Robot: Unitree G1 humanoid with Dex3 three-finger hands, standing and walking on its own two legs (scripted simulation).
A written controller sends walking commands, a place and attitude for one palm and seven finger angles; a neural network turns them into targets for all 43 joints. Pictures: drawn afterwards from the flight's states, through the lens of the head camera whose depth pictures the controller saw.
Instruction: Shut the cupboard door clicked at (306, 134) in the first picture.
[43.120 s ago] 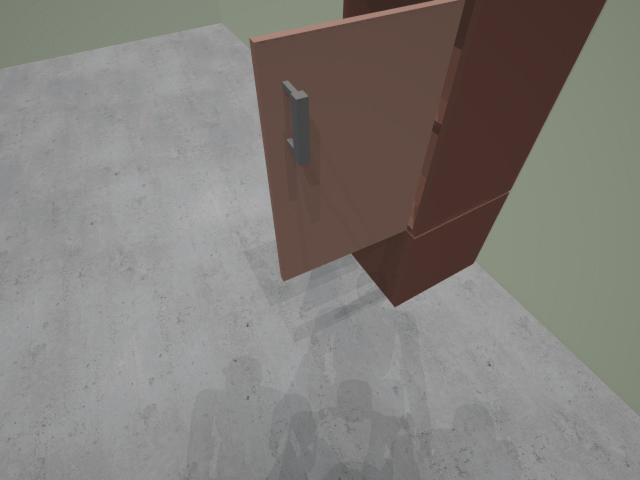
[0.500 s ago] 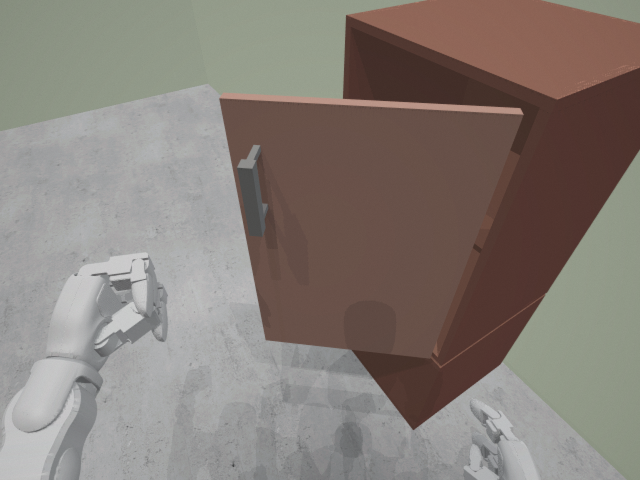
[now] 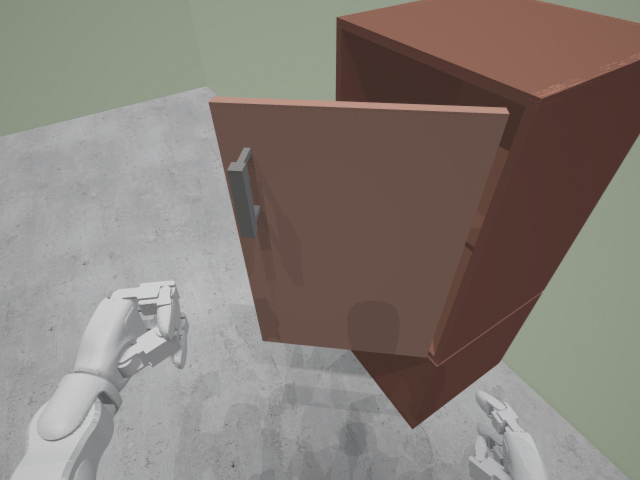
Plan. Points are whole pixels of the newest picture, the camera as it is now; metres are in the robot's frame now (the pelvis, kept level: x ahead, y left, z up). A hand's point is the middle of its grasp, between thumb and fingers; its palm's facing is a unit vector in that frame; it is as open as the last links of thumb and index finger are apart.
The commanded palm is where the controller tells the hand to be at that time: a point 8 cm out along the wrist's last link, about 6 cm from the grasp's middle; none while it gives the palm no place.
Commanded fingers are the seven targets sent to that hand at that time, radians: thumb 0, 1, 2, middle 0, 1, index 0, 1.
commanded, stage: bring the fist close to the handle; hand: left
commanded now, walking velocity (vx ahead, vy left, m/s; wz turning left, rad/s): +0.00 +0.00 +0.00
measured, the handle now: (247, 193) +0.47 +0.16 +0.13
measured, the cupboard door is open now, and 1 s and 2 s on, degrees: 50 50 46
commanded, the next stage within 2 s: push the door shut along its arc in 1.34 s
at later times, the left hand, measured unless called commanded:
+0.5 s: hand (207, 280) +0.30 +0.17 +0.13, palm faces +0.02 -1.00 -0.04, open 3.1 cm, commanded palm +0.28 +0.21 +0.13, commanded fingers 0.00 0.90 0.90 -1.30 -1.50 -1.30 -1.50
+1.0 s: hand (257, 243) +0.37 +0.12 +0.13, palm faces -0.03 -1.00 -0.03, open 3.1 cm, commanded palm +0.34 +0.18 +0.13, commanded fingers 0.00 0.90 0.90 -1.30 -1.50 -1.30 -1.50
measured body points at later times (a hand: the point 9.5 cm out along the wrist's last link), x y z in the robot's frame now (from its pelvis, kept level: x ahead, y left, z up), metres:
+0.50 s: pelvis +0.01 +0.00 +0.00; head +0.00 -0.01 +0.45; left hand +0.29 +0.22 +0.14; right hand +0.19 -0.23 -0.07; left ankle +0.04 +0.07 -0.73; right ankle -0.01 -0.08 -0.73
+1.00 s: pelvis +0.02 +0.00 +0.00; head +0.01 -0.02 +0.45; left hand +0.36 +0.18 +0.14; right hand +0.18 -0.24 -0.09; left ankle +0.04 +0.07 -0.73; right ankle -0.01 -0.08 -0.73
